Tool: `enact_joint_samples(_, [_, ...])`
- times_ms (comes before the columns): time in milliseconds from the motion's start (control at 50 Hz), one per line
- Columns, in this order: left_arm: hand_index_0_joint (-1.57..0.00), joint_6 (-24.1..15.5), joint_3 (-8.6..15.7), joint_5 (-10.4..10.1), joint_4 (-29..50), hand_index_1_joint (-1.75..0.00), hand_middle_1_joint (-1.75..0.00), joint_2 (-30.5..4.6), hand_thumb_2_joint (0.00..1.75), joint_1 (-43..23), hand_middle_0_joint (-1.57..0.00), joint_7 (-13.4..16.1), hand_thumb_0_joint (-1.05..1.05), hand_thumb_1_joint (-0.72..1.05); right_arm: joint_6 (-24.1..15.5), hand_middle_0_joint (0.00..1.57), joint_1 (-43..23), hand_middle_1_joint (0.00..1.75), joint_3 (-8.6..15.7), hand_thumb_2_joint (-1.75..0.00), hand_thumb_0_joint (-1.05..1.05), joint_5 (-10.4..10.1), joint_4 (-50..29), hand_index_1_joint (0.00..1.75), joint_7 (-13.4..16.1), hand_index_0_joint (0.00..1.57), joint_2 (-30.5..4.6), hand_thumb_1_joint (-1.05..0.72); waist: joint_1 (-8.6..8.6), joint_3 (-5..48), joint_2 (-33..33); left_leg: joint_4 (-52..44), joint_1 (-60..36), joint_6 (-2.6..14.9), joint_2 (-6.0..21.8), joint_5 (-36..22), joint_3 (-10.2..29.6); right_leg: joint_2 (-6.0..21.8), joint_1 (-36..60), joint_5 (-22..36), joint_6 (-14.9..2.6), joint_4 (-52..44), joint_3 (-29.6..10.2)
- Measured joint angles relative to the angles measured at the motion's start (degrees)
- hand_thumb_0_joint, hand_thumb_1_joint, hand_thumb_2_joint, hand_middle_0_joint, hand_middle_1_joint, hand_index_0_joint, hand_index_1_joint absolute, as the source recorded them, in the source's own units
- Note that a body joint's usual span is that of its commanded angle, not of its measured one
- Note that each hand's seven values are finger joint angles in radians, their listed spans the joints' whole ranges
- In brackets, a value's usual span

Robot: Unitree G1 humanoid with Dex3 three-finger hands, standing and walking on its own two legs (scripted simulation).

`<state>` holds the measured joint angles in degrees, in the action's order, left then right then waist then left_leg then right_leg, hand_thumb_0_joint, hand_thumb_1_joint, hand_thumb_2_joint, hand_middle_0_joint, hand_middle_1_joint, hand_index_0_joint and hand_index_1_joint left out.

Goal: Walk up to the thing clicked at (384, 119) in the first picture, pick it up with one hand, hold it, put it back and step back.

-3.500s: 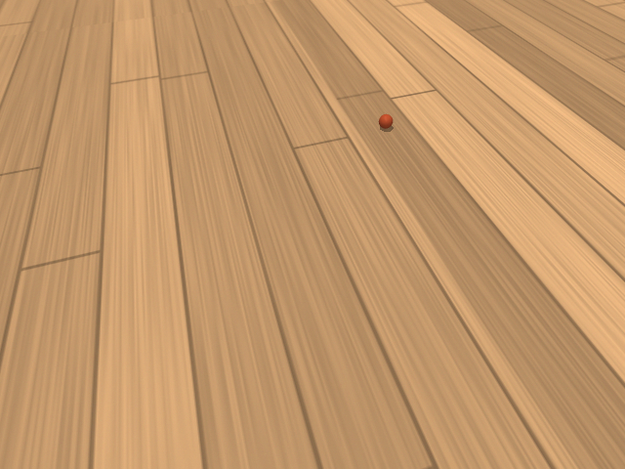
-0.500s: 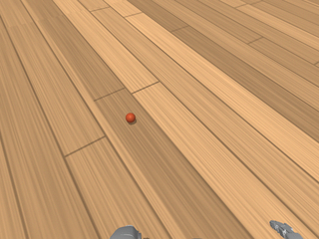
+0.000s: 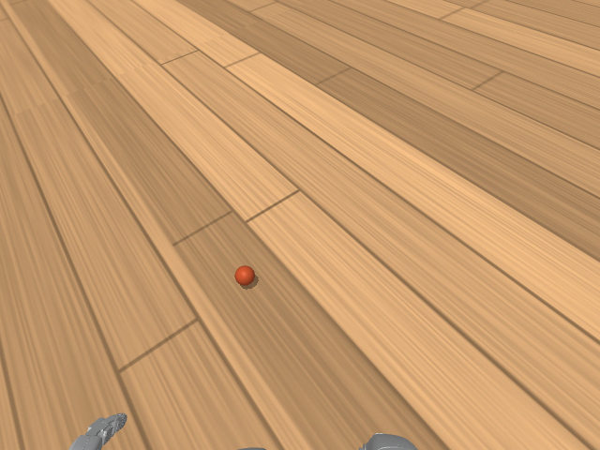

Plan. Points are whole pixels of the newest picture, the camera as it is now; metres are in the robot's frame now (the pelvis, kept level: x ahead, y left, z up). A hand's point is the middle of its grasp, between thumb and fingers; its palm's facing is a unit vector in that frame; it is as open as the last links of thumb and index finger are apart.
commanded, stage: walk up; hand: left
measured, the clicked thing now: (244, 275) +0.79 +0.27 -0.72
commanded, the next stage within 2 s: none
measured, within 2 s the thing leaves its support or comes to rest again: neither
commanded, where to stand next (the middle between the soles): +0.43 +0.02 m, yaw +0 degrees
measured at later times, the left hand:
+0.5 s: hand (107, 417) +0.19 +0.34 -0.15, palm faces -0.03 -0.95 -0.32, open 7.4 cm
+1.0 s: hand (163, 285) +0.40 +0.28 -0.11, palm faces -0.03 -0.91 -0.41, open 7.4 cm
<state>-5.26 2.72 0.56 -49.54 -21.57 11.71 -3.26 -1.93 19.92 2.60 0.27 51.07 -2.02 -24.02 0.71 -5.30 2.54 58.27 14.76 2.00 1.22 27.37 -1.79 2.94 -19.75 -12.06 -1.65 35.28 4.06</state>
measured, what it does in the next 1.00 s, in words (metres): walks ahead: left foot, then right foot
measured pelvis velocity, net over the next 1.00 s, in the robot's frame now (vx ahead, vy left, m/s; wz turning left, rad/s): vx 0.30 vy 0.01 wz -0.01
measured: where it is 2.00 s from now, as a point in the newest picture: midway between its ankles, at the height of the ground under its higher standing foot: (311, 394)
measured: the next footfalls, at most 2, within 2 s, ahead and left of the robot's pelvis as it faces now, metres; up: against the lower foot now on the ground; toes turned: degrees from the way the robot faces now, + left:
left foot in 0.34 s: +0.25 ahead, +0.17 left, +0.00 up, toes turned +7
right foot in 0.86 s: +0.39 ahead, -0.09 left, +0.00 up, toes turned +0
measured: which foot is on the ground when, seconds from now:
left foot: up 0.00-0.32, down 0.34-0.88, up 0.90-1.00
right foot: down 0.00-0.38, up 0.40-0.84, down 0.86-1.00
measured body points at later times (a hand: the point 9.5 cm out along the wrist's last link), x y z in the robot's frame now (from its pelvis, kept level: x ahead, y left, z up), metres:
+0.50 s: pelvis +0.16 +0.06 +0.01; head +0.16 +0.10 +0.45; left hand +0.19 +0.38 -0.13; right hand +0.22 -0.26 -0.08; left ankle +0.21 +0.17 -0.72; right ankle +0.14 -0.09 -0.66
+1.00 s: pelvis +0.30 +0.01 +0.01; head +0.32 -0.02 +0.45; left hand +0.40 +0.32 -0.08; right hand +0.34 -0.30 -0.13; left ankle +0.25 +0.15 -0.66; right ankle +0.37 -0.09 -0.72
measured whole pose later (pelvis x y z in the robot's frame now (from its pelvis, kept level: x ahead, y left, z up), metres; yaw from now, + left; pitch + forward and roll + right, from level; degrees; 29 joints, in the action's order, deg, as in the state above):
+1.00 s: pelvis +0.30 +0.01 +0.01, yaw +0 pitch -3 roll +2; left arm -4.4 2.1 0.3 -49.1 -21.1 11.8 -2.4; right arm -1.7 18.3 2.0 0.1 50.3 -0.8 -23.7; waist 0.0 -6.9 2.7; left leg 58.1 18.6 1.6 0.7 27.8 -0.8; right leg 2.6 -18.0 -12.1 -2.0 33.5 3.0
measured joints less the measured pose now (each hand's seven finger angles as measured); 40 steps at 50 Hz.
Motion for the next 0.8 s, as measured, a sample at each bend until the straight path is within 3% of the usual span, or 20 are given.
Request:
enact_joint_samples(40, [-0.21, -0.2, -0.6, -0.4, 0.5, -0.30, -0.30, 0.8, 0.90, 0.7, -0.20, 0.3, 0.01, 0.91, 0.0, 0.20, -1.0, 0.30, -0.1, -0.90, 0.01, -0.3, 0.2, 0.30, -0.2, 0.20, -0.3, -0.91, -0.80, 0.0, 0.4, 3.7, 4.6, 0.13, -0.3, -2.5, 1.0, 0.0, 2.5, 0.3, 0.03, -2.7, 0.0])
enact_joint_samples(100, [-0.21, -0.2, -1.1, -0.4, 0.5, -0.30, -0.30, 1.1, 0.90, 2.4, -0.20, 0.5, 0.01, 0.91, -0.2, 0.20, -2.3, 0.30, 0.1, -0.90, 0.01, -0.3, -0.5, 0.30, -0.8, 0.20, -0.8, -0.91, -1.44, 0.2, 1.2, 1.8, 9.8, -0.20, 1.0, -6.8, 2.7, -0.6, 5.9, 0.8, 0.17, -6.4, 0.2])
enact_joint_samples(220, [-0.21, 0.4, -0.5, 0.4, 0.2, -0.30, -0.30, -0.3, 0.90, 5.3, -0.20, 0.2, 0.01, 0.90, 0.2, 0.20, -3.1, 0.30, 1.2, -0.90, 0.00, 0.6, -0.3, 0.30, -2.0, 0.20, -1.0, -0.91, -1.96, 1.0, 0.9, -11.7, 13.7, -2.34, 4.0, -12.7, 2.7, -1.1, 10.1, -1.5, 0.24, -8.9, 1.7])
enact_joint_samples(300, [-0.21, 0.7, 0.0, 0.5, 0.3, -0.30, -0.30, -2.2, 0.90, 6.7, -0.20, 0.0, 0.01, 0.90, 0.0, 0.20, -3.0, 0.30, 1.6, -0.90, 0.00, 1.0, 0.7, 0.30, -2.5, 0.20, -0.7, -0.91, -2.71, 1.7, -0.6, -20.8, 11.3, -2.53, 4.6, -16.2, 1.2, -0.7, 11.4, -5.2, 1.31, -6.8, 2.5])
enact_joint_samples(360, [-0.21, 1.4, 0.3, 0.7, -0.4, -0.30, -0.30, -3.5, 0.90, 7.6, -0.20, -0.1, 0.01, 0.90, -1.0, 0.20, -2.8, 0.30, 1.9, -0.90, 0.00, 1.2, 1.0, 0.30, -2.2, 0.20, -0.5, -0.91, -2.38, 2.3, -2.5, -24.4, 7.6, -1.79, 3.2, -18.3, -0.4, 1.0, 11.2, -10.2, 1.99, -1.6, 2.6])
enact_joint_samples(380, [-0.21, 1.8, 0.5, 0.8, -0.8, -0.30, -0.30, -4.0, 0.90, 7.6, -0.20, 0.1, 0.01, 0.90, -1.5, 0.20, -3.0, 0.30, 2.0, -0.90, 0.00, 1.4, 1.0, 0.30, -1.9, 0.20, 0.0, -0.91, -2.37, 2.0, -4.4, -23.1, 7.2, -1.40, 1.9, -17.3, -1.6, 2.6, 10.1, -11.8, 0.80, 2.4, 1.3])
enact_joint_samples(440, [-0.21, 3.1, 0.1, 0.5, -2.3, -0.30, -0.30, -3.4, 0.90, 7.3, -0.20, 0.9, 0.01, 0.91, -2.6, 0.20, -3.1, 0.30, 1.6, -0.90, 0.00, 1.0, -0.6, 0.30, -1.2, 0.20, 0.5, -0.91, -1.03, 1.5, -4.8, -20.6, 6.2, -0.35, 1.8, -13.6, -2.4, 0.0, 2.9, -15.0, -0.68, 19.9, -3.3])
enact_joint_samples(480, [-0.21, 3.4, -0.4, 0.2, -2.9, -0.30, -0.30, -3.6, 0.90, 6.7, -0.20, 0.9, 0.01, 0.91, -2.8, 0.20, -2.8, 0.30, 1.1, -0.90, 0.00, 0.5, -1.1, 0.30, -0.7, 0.20, 1.4, -0.91, -0.23, 1.1, -5.2, -22.9, 3.7, -0.21, 1.8, -13.6, -2.5, -1.3, -1.4, -12.8, -0.97, 25.8, -4.6])
enact_joint_samples(560, [-0.21, 3.3, -0.3, -0.4, -2.6, -0.30, -0.30, -4.0, 0.90, 5.5, -0.20, 0.4, 0.01, 0.91, -3.2, 0.20, -1.3, 0.30, -0.1, -0.90, 0.00, 0.2, -1.4, 0.30, -0.2, 0.20, 2.6, -0.91, 0.34, 0.4, -6.8, -28.8, -1.4, -0.06, 0.6, -14.8, -3.1, -0.2, -7.2, -6.4, 0.00, 24.6, -6.3])
enact_joint_samples(680, [-0.20, 4.1, 0.0, 0.1, -2.6, -0.30, -0.30, -3.3, 0.90, 4.8, -0.20, -0.6, 0.01, 0.91, -2.8, 0.20, 0.4, 0.30, 0.0, -0.90, 0.00, 0.3, -1.4, 0.30, 0.0, 0.21, 2.2, -0.90, 0.42, 0.2, -6.4, -33.4, -7.1, -0.04, -0.2, -13.8, -4.8, 2.1, -10.0, -0.5, 1.94, 14.8, -6.3])
enact_joint_samples(800, [-0.20, 3.8, 0.1, 0.5, -2.7, -0.30, -0.30, -2.2, 0.90, 2.9, -0.20, -1.4, 0.01, 0.91, -2.0, 0.20, 1.5, 0.30, 0.5, -0.90, 0.00, 0.5, -1.7, 0.30, -0.2, 0.21, 0.6, -0.90, 1.00, 0.2, -4.3, -31.7, -9.5, -1.32, -0.3, -9.5, -5.7, 2.8, -6.2, 1.5, 1.15, 2.6, -3.7])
